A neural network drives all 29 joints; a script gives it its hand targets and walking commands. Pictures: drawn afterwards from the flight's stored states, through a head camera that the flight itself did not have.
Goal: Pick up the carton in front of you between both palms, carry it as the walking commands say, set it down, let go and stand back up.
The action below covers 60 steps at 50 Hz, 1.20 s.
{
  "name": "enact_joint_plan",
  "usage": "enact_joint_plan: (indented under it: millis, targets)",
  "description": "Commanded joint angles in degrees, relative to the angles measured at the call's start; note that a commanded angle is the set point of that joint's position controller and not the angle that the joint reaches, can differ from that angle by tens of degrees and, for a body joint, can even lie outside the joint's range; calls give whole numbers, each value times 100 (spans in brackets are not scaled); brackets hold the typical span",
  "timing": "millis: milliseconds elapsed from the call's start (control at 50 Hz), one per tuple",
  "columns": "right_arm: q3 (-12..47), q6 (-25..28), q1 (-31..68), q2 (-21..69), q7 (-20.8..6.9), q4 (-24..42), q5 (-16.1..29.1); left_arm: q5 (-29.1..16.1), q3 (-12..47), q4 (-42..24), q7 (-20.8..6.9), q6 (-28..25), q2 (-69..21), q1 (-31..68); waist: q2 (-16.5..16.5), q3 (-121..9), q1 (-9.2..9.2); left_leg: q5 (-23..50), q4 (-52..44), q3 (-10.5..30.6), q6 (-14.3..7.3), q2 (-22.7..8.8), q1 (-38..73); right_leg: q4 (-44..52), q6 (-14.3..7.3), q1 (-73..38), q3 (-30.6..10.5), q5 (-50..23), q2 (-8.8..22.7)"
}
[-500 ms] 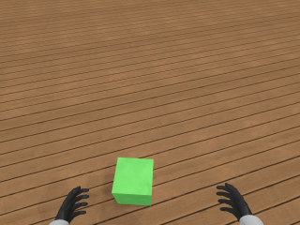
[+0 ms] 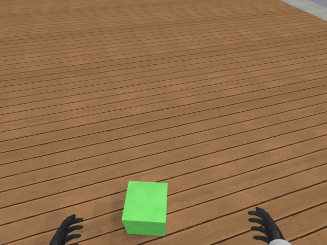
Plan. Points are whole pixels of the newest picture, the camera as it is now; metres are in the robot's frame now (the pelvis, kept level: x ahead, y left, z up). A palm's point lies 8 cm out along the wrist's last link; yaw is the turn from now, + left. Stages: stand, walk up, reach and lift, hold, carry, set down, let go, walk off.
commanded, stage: stand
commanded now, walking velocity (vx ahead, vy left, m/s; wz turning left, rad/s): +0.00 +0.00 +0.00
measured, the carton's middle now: (147, 209) +0.43 +0.08 -0.64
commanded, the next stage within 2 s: none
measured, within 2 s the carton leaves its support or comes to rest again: neither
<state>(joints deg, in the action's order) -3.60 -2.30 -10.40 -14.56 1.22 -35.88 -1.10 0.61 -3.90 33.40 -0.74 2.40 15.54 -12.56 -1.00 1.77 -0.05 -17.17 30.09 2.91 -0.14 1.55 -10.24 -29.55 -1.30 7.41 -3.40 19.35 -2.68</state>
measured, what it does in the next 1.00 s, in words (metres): stands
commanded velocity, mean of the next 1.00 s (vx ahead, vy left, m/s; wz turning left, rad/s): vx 0.00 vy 0.00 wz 0.00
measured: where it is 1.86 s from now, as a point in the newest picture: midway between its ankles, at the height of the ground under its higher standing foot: outside the picture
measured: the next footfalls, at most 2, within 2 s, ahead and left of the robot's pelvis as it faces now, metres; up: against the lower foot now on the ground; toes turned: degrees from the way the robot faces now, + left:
none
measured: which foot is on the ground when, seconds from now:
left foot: down 0.00-1.00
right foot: down 0.00-1.00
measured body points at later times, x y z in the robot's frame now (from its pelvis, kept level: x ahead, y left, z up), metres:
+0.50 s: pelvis +0.00 +0.01 +0.00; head -0.01 +0.01 +0.45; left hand +0.12 +0.29 -0.10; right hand +0.12 -0.27 -0.10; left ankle -0.01 +0.12 -0.73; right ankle -0.04 -0.11 -0.73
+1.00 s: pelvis -0.03 +0.01 +0.01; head -0.03 +0.01 +0.46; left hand +0.08 +0.30 -0.11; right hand +0.08 -0.28 -0.11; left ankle -0.01 +0.12 -0.73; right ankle -0.04 -0.11 -0.73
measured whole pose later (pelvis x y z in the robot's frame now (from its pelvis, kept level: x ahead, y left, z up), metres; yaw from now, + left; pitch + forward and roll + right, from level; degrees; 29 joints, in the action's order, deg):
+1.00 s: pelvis -0.03 +0.01 +0.01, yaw +0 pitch -3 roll +0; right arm -2.3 1.3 -10.2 -17.6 1.9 -52.1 -0.5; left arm 0.4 -2.2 48.5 1.6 -1.0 18.3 -12.5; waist -0.2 2.3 0.0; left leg -12.4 25.5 2.8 -0.5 1.8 -9.6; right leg -25.1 -0.4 6.7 -2.8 14.9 -1.6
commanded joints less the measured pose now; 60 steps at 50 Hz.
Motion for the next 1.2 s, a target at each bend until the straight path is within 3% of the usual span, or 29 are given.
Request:
enact_joint_plan:
  millis: [0, 100, 200, 1180]
  targets:
    - [-209, 332, 303, -728, 65, 124, -10, 11, -194, -269, 98, -256, 701, 186, 209, -176, -1, 1237, -411, 248, 2, -412, 20, 450, 168, 416, -220, -1138, 404]
    - [-202, 416, 225, -831, 93, -174, -28, 22, -175, -41, 163, -314, 786, 116, 197, -329, 8, 1810, -331, 320, -5, -470, 193, 391, 179, 337, -248, -1479, 436]
    - [-193, 426, 173, -917, 111, -372, -25, 22, -155, 150, 205, -325, 859, 66, 170, -346, 5, 1888, -342, 370, -24, -503, 220, 388, 164, 276, -265, -1525, 469]
    - [-7, 429, 196, -1193, 74, -1538, 89, -43, 6, 1458, 244, -422, 1157, 181, 114, 43, 10, 885, -1039, 609, -42, -631, 85, 1066, 94, 200, -485, -811, 738]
